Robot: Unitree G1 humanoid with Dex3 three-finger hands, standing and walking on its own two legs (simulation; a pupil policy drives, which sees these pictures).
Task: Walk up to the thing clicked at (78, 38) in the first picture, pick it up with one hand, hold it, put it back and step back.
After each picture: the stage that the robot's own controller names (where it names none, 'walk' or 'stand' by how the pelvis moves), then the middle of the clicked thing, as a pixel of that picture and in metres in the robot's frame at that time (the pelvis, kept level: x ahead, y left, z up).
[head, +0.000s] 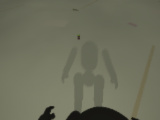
stand; (78, 37) +1.84 +0.37 -0.72
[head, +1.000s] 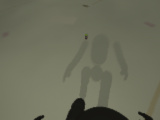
walk; (86, 36) +1.71 +0.26 -0.71
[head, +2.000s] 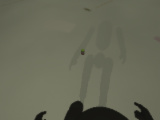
walk; (82, 52) +1.15 +0.22 -0.69
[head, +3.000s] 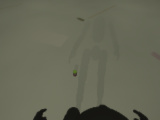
walk; (74, 73) +0.73 +0.23 -0.71
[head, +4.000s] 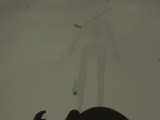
walk; (74, 91) +0.45 +0.22 -0.71
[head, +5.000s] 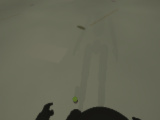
stand; (75, 100) +0.32 +0.20 -0.71
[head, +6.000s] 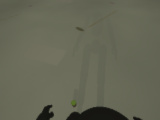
stand; (73, 103) +0.29 +0.20 -0.72
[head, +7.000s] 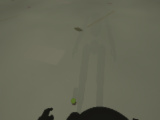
stand; (73, 101) +0.32 +0.21 -0.73
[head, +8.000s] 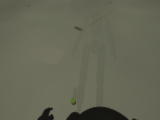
stand; (73, 101) +0.31 +0.22 -0.73
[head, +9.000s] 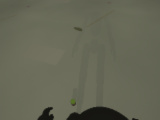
stand; (73, 102) +0.30 +0.22 -0.73
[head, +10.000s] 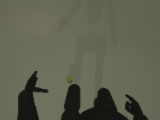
go down; (69, 79) +0.35 +0.21 -0.53
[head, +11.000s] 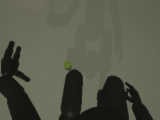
go down; (67, 66) +0.39 +0.24 -0.32
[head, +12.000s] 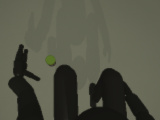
close in; (51, 61) +0.36 +0.27 -0.24
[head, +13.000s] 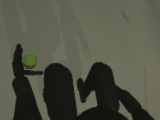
close; (30, 62) +0.36 +0.28 -0.21
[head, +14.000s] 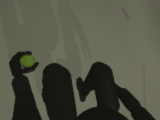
close; (27, 62) +0.35 +0.29 -0.21
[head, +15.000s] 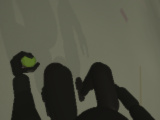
lift; (28, 62) +0.35 +0.28 -0.22
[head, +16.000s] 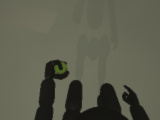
lift; (62, 71) +0.32 +0.20 -0.01
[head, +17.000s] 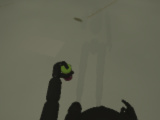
hold; (67, 72) +0.32 +0.18 +0.01
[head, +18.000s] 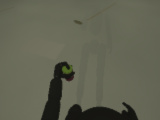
hold; (68, 73) +0.33 +0.17 +0.01
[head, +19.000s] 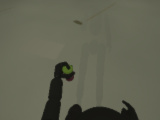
hold; (68, 73) +0.33 +0.17 +0.01
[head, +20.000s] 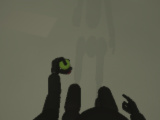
crouch; (66, 67) +0.36 +0.19 -0.06
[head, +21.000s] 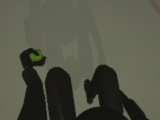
lower; (38, 59) +0.39 +0.28 -0.19
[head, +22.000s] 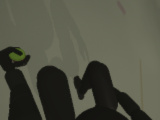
lower; (19, 58) +0.39 +0.30 -0.22
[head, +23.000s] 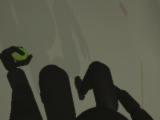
lower; (21, 57) +0.39 +0.30 -0.22
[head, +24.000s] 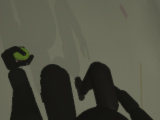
lower; (23, 57) +0.38 +0.30 -0.22
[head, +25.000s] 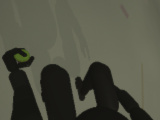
rest; (23, 58) +0.37 +0.30 -0.22
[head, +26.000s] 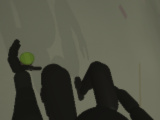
withdraw; (26, 60) +0.37 +0.28 -0.22
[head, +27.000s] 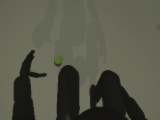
stand; (58, 61) +0.39 +0.25 -0.27
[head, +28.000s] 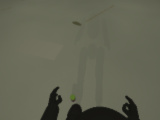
stand; (73, 98) +0.33 +0.18 -0.64
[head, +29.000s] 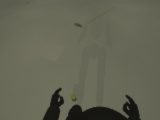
stand; (73, 98) +0.35 +0.20 -0.66
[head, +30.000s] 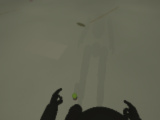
stand; (74, 96) +0.35 +0.19 -0.67
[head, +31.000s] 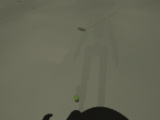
walk; (76, 98) +0.37 +0.19 -0.72
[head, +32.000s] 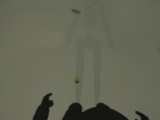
walk; (76, 80) +0.49 +0.17 -0.69
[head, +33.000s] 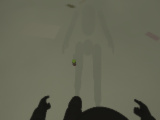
walk; (74, 62) +0.78 +0.29 -0.69
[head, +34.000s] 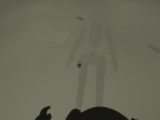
stand; (79, 64) +0.95 +0.22 -0.71
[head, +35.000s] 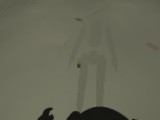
stand; (78, 64) +0.96 +0.24 -0.72
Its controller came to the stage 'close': yes
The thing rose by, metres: 0.71
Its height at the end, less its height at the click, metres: +0.00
